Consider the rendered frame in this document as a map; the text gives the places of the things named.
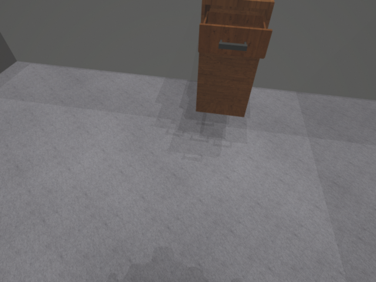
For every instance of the cabinet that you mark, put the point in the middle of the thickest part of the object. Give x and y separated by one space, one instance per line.
224 82

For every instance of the drawer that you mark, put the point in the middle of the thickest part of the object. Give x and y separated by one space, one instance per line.
234 28

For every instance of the handle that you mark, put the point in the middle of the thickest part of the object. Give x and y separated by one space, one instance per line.
233 46

